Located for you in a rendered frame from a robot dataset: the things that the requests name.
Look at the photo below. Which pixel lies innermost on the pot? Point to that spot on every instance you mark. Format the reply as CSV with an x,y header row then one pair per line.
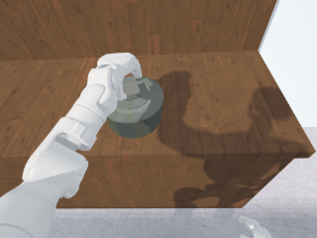
x,y
138,129

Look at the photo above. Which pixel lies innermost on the table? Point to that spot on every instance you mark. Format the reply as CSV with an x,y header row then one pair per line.
x,y
226,129

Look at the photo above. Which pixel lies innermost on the lid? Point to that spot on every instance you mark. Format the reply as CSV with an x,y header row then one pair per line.
x,y
140,108

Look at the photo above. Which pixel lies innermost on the left robot forearm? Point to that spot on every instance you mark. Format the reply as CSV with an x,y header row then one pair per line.
x,y
78,129

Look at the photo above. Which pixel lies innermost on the knob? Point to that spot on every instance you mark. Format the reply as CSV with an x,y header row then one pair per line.
x,y
132,91

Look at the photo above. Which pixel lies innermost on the left robot upper arm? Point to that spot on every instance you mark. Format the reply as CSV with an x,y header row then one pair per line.
x,y
27,211

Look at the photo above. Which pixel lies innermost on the robot right hand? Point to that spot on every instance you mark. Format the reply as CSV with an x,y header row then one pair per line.
x,y
254,227

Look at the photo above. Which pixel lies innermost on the robot left hand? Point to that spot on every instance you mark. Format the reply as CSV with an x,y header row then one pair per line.
x,y
128,64

